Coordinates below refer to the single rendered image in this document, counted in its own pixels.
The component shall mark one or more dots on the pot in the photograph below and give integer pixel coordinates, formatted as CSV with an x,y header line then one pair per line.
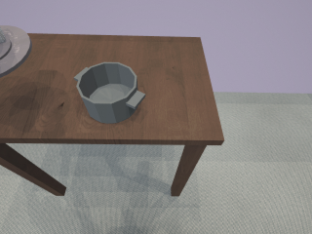
x,y
109,91

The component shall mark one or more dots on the table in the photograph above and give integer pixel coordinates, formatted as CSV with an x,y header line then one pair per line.
x,y
40,102

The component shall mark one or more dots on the lid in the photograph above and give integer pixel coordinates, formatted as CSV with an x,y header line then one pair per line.
x,y
15,50

